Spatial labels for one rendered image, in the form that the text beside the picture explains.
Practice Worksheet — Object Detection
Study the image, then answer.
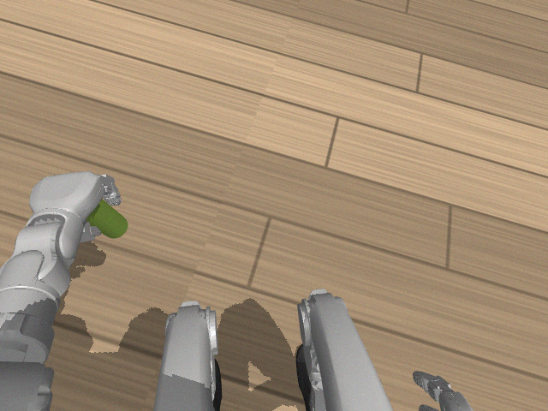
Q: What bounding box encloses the left robot arm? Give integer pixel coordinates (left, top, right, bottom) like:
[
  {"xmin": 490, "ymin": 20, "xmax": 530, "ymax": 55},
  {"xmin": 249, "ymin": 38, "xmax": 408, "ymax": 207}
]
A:
[{"xmin": 0, "ymin": 208, "xmax": 84, "ymax": 411}]

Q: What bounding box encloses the can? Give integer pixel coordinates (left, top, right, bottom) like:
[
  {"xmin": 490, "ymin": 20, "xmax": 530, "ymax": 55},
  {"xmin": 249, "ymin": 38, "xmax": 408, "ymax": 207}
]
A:
[{"xmin": 86, "ymin": 200, "xmax": 128, "ymax": 239}]

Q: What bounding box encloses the right robot foot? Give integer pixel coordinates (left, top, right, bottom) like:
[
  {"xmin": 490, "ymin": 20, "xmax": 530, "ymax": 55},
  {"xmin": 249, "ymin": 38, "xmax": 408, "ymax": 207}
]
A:
[{"xmin": 296, "ymin": 344, "xmax": 313, "ymax": 411}]

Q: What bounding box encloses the left robot hand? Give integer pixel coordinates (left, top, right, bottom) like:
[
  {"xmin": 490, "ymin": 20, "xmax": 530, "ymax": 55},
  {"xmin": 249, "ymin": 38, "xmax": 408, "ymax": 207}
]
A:
[{"xmin": 29, "ymin": 171, "xmax": 122, "ymax": 243}]

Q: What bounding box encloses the right robot hand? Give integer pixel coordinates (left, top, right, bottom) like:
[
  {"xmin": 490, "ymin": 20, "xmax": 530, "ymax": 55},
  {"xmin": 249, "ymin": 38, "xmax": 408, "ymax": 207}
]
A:
[{"xmin": 413, "ymin": 371, "xmax": 473, "ymax": 411}]

